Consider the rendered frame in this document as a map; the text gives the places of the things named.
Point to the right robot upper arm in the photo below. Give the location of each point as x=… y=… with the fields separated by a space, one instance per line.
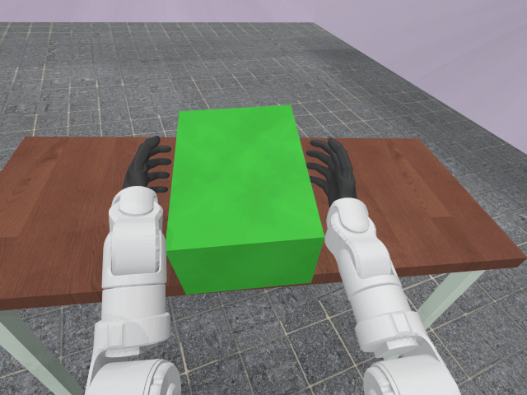
x=413 y=375

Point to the left robot hand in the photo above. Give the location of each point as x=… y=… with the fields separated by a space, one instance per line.
x=137 y=173

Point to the left robot forearm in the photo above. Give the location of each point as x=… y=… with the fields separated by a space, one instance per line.
x=133 y=314

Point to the right robot hand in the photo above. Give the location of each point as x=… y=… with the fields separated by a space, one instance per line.
x=340 y=181

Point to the left robot upper arm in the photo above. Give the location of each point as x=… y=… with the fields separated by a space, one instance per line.
x=139 y=377

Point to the table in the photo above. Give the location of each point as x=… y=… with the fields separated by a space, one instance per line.
x=56 y=192

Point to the right robot forearm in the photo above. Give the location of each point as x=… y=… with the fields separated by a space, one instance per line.
x=386 y=325

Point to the carton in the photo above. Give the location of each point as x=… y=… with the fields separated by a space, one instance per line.
x=242 y=210

